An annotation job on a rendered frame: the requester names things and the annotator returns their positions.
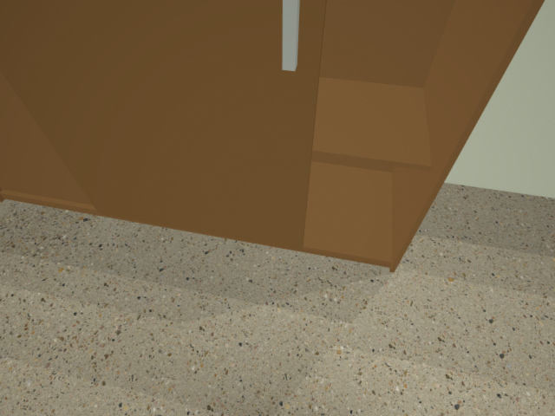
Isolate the handle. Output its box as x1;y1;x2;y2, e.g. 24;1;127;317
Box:
283;0;300;71

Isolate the wardrobe door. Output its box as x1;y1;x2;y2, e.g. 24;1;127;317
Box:
0;71;92;205
0;0;327;250

